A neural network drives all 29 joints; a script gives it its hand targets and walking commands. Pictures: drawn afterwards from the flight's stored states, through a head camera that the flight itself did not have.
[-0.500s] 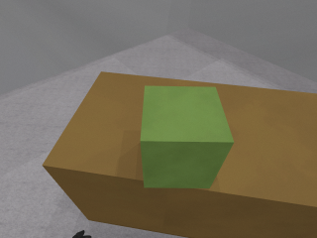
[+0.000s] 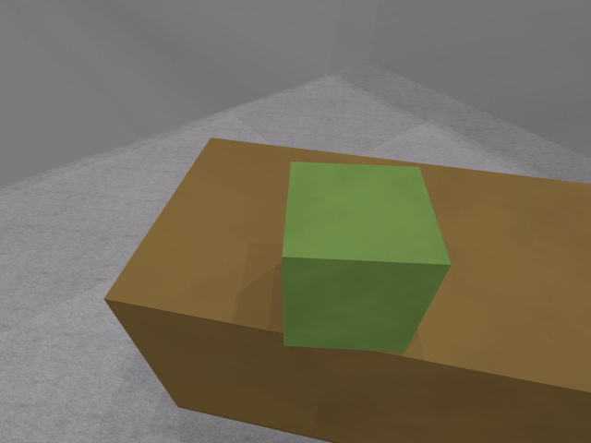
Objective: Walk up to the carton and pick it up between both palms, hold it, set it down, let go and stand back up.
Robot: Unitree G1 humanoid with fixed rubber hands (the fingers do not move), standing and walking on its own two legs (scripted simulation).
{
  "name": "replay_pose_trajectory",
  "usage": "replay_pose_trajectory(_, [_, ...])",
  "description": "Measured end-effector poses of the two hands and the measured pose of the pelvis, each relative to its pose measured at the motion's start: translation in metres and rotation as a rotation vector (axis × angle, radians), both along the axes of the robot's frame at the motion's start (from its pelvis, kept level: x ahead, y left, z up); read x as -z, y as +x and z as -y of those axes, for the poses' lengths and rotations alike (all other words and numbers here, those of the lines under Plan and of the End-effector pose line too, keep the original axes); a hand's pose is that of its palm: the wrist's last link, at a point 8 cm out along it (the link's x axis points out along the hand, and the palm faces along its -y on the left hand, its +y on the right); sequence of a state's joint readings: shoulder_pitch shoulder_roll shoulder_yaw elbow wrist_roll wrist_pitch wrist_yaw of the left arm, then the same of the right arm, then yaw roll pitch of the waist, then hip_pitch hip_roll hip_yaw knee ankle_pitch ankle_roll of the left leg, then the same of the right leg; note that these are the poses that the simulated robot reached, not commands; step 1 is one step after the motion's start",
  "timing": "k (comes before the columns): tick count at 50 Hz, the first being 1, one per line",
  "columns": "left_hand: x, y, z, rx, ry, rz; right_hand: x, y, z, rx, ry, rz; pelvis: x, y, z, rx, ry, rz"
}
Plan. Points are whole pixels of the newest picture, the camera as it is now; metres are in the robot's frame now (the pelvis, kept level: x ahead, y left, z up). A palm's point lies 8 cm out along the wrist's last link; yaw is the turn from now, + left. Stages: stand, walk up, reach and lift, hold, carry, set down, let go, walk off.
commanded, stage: stand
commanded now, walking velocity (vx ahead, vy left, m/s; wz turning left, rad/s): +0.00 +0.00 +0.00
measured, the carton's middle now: (349, 259) +0.41 -0.06 +0.00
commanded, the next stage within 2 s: none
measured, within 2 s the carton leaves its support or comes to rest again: neither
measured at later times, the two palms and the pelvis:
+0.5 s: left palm out of the picture -0.04 +0.20 -0.15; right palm out of the picture -0.02 -0.22 -0.14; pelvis -0.01 -0.01 +0.00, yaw +1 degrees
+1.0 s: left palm out of the picture -0.07 +0.19 -0.16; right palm out of the picture -0.05 -0.22 -0.14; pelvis -0.02 -0.02 +0.00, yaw +1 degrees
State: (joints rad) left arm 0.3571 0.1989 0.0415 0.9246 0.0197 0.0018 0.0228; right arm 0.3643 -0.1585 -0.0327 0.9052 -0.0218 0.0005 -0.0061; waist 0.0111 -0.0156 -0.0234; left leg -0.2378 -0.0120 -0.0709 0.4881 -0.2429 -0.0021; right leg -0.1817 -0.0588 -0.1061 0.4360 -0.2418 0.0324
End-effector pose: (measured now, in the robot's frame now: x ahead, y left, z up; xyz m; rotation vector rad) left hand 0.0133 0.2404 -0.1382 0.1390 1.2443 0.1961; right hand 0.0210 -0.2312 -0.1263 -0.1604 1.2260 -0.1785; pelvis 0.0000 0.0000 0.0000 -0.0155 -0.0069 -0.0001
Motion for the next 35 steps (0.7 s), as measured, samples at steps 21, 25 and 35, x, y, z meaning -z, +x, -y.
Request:
replay_pose_trajectory(21, [0.012,-0.049,0.036,-0.045,-0.06,-0.139,0.011,-0.04,-0.005,0.012,0.034,-0.127,-0.001,-0.008,0.011,-0.017,-0.003,0.018])
replay_pose_trajectory(25, [0.013,-0.057,0.04,-0.053,-0.067,-0.16,0.013,-0.045,-0.006,0.013,0.039,-0.143,0.0,-0.01,0.013,-0.018,-0.004,0.02])
replay_pose_trajectory(35, [0.016,-0.073,0.048,-0.062,-0.081,-0.204,0.015,-0.06,-0.009,0.018,0.046,-0.186,0.0,-0.015,0.016,-0.019,-0.004,0.018])
